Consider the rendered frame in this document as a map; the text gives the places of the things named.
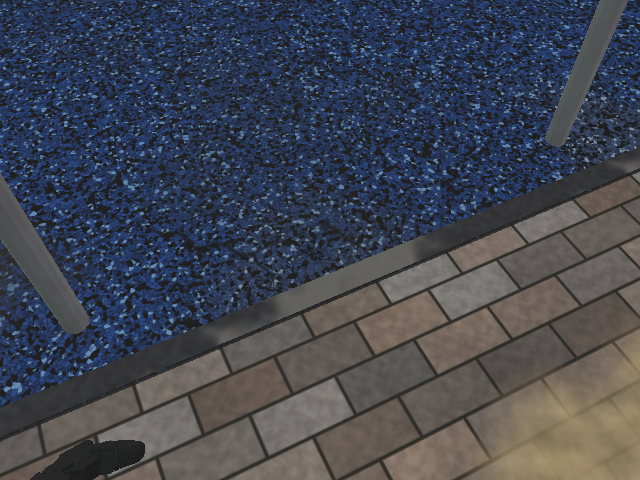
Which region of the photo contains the robot left hand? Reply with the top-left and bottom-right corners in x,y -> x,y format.
30,440 -> 145,480

